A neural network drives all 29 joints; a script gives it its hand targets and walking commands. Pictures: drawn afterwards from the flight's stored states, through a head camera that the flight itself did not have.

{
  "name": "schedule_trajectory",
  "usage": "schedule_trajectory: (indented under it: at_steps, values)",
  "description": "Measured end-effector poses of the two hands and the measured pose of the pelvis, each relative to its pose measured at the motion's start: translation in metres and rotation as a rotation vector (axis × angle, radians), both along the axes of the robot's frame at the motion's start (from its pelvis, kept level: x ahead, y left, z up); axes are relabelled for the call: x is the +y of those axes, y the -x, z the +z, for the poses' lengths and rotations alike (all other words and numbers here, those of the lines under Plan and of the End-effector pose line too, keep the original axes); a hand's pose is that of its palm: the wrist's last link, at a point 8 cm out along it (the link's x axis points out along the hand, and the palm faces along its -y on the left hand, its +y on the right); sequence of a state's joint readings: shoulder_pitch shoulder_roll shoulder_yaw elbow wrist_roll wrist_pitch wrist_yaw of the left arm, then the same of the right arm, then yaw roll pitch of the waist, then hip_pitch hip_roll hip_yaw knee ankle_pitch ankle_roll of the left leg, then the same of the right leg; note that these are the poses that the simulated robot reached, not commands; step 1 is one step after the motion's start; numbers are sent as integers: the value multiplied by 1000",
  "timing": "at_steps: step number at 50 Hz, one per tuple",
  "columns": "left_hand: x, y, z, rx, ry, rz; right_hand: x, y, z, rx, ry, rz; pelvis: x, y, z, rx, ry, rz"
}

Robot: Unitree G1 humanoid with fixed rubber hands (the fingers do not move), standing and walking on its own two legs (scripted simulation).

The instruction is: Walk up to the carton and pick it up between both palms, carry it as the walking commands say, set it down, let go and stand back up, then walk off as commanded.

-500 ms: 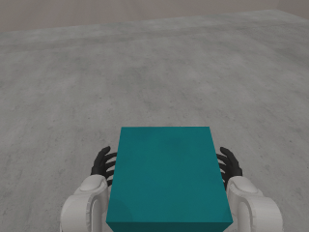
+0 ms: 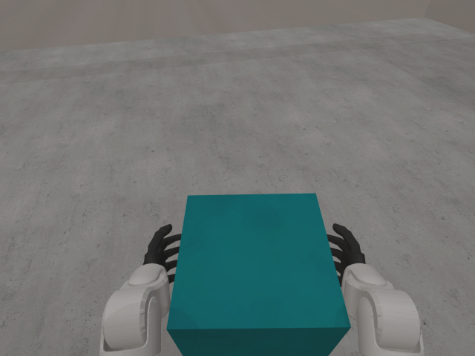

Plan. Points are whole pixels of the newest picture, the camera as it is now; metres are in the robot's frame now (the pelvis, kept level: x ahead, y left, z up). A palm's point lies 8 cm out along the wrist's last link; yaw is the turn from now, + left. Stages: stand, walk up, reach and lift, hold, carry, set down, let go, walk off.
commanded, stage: carry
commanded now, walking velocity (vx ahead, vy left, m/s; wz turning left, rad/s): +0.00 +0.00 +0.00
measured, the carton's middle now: (252, 291) +0.26 +0.00 +0.01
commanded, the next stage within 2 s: hold in 0.96 s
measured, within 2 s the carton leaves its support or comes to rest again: neither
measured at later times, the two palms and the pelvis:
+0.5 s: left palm (167, 268) +0.26 +0.14 +0.07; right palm (356, 269) +0.26 -0.16 +0.07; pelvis +0.01 -0.01 +0.00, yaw +0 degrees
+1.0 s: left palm (169, 268) +0.27 +0.14 +0.06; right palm (353, 270) +0.27 -0.16 +0.06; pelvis +0.00 -0.01 +0.00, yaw -1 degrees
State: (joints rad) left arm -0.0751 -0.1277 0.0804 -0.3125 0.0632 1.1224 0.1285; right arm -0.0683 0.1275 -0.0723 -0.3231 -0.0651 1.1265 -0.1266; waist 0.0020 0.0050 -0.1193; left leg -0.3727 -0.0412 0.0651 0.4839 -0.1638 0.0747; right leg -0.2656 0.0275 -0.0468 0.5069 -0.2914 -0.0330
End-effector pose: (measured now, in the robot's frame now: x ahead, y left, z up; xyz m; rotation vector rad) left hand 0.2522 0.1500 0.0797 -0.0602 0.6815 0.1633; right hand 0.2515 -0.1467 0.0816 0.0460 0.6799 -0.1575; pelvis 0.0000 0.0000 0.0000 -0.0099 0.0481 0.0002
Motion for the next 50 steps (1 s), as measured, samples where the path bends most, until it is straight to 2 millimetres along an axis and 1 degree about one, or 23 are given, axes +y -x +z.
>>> schedule_trajectory:
  at_steps: [19,48,49,50]
  values:
    - [-11,-11,-8,-14,-9,-10,-11,-10,-9,-14,-2,-4,-9,-6,-1,4,-3,-2]
    - [-14,-16,-10,-21,-15,-19,-14,-13,-12,-21,-1,-6,-10,-8,0,4,-4,-8]
    - [-13,-18,-13,-15,-23,-26,-14,-15,-15,-13,11,5,-11,-6,1,-20,-7,-11]
    - [-13,-20,-22,2,-31,-34,-14,-18,-23,4,27,18,-11,-4,1,-49,-11,-13]
